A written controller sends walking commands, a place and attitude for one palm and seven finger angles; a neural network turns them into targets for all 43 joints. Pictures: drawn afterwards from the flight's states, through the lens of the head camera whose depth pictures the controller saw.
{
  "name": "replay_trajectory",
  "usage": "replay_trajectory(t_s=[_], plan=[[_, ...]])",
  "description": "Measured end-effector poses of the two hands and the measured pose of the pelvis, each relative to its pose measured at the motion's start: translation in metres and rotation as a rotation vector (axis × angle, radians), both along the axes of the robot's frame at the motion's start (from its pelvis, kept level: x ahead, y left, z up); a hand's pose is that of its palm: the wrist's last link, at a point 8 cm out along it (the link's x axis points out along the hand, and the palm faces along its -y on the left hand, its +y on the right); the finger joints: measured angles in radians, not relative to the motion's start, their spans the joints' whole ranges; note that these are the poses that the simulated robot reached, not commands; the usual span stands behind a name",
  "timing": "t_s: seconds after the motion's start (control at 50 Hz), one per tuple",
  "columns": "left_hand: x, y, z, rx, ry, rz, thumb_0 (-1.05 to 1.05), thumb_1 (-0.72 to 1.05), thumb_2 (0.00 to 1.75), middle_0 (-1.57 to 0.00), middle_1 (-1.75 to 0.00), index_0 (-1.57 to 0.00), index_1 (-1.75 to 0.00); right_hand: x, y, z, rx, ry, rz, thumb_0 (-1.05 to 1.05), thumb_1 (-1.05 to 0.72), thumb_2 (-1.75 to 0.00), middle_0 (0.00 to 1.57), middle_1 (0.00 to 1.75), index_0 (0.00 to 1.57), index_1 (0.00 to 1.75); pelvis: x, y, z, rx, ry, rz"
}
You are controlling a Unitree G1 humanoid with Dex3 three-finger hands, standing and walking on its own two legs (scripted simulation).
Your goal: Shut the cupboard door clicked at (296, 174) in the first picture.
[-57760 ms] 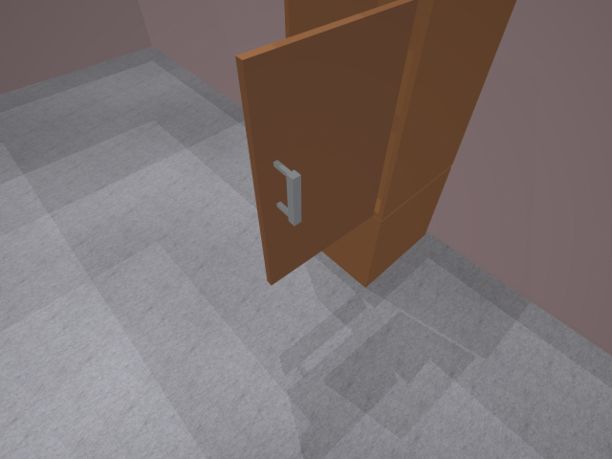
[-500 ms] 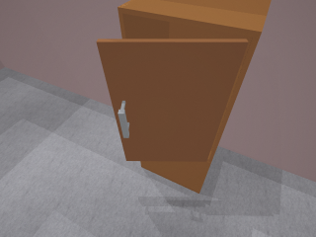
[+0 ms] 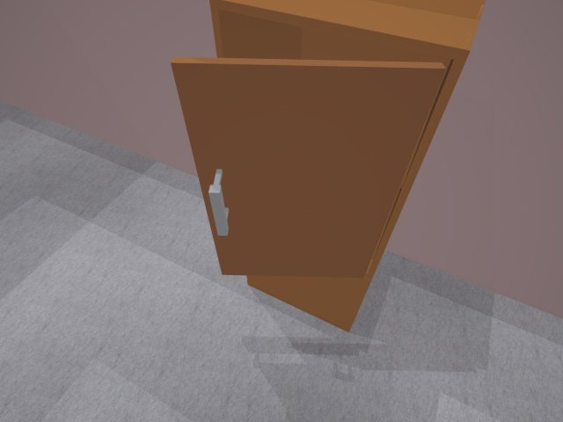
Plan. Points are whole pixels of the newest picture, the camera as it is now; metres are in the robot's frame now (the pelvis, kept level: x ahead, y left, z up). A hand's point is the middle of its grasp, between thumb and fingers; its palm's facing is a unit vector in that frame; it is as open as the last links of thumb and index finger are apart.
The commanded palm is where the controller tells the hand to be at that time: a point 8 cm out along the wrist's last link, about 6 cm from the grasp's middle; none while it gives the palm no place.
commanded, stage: look again from close up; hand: left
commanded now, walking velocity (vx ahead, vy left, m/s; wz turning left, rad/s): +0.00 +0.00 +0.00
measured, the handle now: (220, 203) +0.50 +0.15 -0.02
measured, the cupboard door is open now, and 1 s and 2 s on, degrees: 26 26 26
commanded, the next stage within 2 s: raise the hand and make a fist in 0.38 s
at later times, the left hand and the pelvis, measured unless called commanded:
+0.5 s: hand out of the picture +0.05 +0.16 -0.17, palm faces -0.01 -0.98 -0.21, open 7.4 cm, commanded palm +0.13 +0.21 -0.07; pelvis +0.04 -0.02 +0.00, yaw +0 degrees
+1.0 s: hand (176, 408) +0.16 +0.16 -0.06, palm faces +0.11 -0.99 -0.04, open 5.7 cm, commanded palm +0.15 +0.21 -0.05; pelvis -0.01 -0.05 -0.11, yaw +2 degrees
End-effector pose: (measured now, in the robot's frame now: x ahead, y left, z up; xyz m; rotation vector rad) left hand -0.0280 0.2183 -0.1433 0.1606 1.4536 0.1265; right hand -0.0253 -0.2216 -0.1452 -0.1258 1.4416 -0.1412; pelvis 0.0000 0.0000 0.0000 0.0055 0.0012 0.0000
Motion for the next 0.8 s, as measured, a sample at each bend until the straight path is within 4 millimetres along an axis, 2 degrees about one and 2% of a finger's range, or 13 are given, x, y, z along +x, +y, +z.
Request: replay_trajectory(t_s=[0.08, 0.18, 0.5, 0.52, 0.54, 0.6, 0.66, 0.72, 0.76, 0.8], plan=[[0.006, -0.006, 0.0, -0.007, 0.004, 0.003, 0.01, 0.9, 0.89, -0.2, -0.3, -0.2, -0.3, 0.01, 0.002, 0.0, 0.007, -0.004, 0.001, 0.0, -0.91, -0.9, 0.2, 0.3, 0.2, 0.3, 0.006, -0.003, 0.001, 0.001, 0.003, -0.001], [0.023, -0.012, -0.001, -0.01, -0.017, 0.003, 0.01, 0.9, 0.89, -0.2, -0.3, -0.2, -0.3, 0.03, 0.002, -0.001, 0.014, -0.031, 0.01, 0.0, -0.91, -0.9, 0.2, 0.3, 0.2, 0.3, 0.014, -0.006, 0.001, 0.003, 0.003, 0.0], [0.078, -0.009, 0.001, 0.029, -0.101, -0.018, 0.01, 0.91, 0.89, -0.2, -0.3, -0.2, -0.3, 0.08, -0.023, 0.002, -0.023, -0.092, 0.029, 0.0, -0.91, -0.9, 0.2, 0.3, 0.2, 0.3, 0.038, -0.018, 0.001, 0.0, 0.003, 0.0], [0.09, -0.005, 0.006, 0.032, -0.165, 0.046, 0.01, 0.91, 0.89, -0.2, -0.3, -0.2, -0.3, 0.086, -0.026, 0.003, -0.038, -0.132, 0.033, 0.0, -0.91, -0.9, 0.2, 0.3, 0.2, 0.3, 0.037, -0.019, -0.001, -0.001, 0.0, 0.003], [0.111, 0.0, 0.019, 0.052, -0.3, 0.067, 0.02, 0.91, 0.89, -0.2, -0.3, -0.2, -0.3, 0.093, -0.029, 0.007, -0.06, -0.205, 0.034, 0.01, -0.91, -0.9, 0.2, 0.3, 0.2, 0.3, 0.036, -0.021, -0.003, 0.004, 0.001, 0.005], [0.176, 0.0, 0.081, 0.088, -0.752, 0.072, 0.02, 0.91, 0.89, -0.21, -0.31, -0.21, -0.31, 0.124, -0.04, 0.016, -0.081, -0.448, 0.047, 0.01, -0.91, -0.9, 0.2, 0.3, 0.2, 0.3, 0.036, -0.023, -0.009, 0.021, 0.019, 0.031], [0.221, -0.008, 0.124, 0.05, -1.114, 0.054, 0.02, 0.91, 0.89, -0.23, -0.34, -0.23, -0.34, 0.158, -0.051, 0.022, -0.079, -0.626, 0.082, 0.01, -0.91, -0.9, 0.2, 0.3, 0.2, 0.3, 0.03, -0.026, -0.02, 0.016, 0.075, 0.046], [0.232, -0.02, 0.134, -0.047, -1.375, -0.014, 0.01, 0.91, 0.89, -0.27, -0.38, -0.26, -0.38, 0.191, -0.063, 0.026, -0.092, -0.759, 0.123, 0.01, -0.9, -0.9, 0.2, 0.3, 0.2, 0.3, 0.019, -0.034, -0.04, 0.021, 0.148, 0.025], [0.224, -0.027, 0.124, -0.101, -1.473, -0.095, 0.01, 0.91, 0.89, -0.29, -0.41, -0.29, -0.41, 0.212, -0.07, 0.026, -0.108, -0.836, 0.155, 0.01, -0.9, -0.9, 0.2, 0.3, 0.2, 0.3, 0.011, -0.04, -0.057, 0.027, 0.19, 0.012], [0.208, -0.029, 0.104, -0.135, -1.474, -0.14, 0.01, 0.9, 0.89, -0.33, -0.44, -0.32, -0.44, 0.229, -0.075, 0.025, -0.122, -0.898, 0.182, 0.01, -0.9, -0.9, 0.2, 0.3, 0.2, 0.3, 0.004, -0.044, -0.075, 0.027, 0.216, 0.011]])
